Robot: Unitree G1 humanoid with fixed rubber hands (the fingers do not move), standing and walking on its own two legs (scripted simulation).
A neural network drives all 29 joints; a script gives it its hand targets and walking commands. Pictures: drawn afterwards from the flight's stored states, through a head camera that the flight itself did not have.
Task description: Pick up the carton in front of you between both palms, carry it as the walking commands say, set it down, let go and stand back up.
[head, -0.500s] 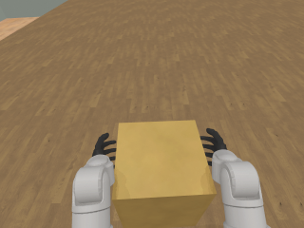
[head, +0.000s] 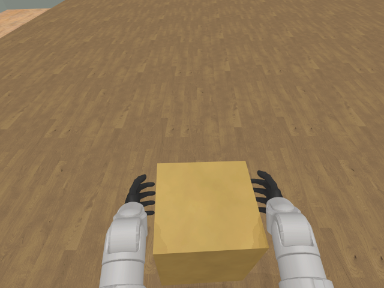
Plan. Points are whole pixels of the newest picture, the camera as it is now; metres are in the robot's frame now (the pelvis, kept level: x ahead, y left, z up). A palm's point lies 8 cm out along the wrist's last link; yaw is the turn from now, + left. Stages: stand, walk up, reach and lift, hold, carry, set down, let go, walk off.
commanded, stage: carry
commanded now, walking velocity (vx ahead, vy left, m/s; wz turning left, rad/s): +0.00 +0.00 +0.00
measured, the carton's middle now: (202, 225) +0.31 +0.00 -0.07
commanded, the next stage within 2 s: hold in 1.60 s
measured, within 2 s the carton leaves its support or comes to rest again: neither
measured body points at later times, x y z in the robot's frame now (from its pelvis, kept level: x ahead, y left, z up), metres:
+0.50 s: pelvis -0.05 +0.00 +0.00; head -0.08 -0.01 +0.45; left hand +0.26 +0.15 +0.04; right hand +0.26 -0.15 +0.03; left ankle -0.10 +0.09 -0.73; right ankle -0.03 -0.12 -0.73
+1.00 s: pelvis -0.08 +0.00 +0.00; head -0.11 -0.01 +0.45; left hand +0.23 +0.14 +0.04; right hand +0.23 -0.15 +0.03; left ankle -0.10 +0.09 -0.74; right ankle -0.03 -0.12 -0.73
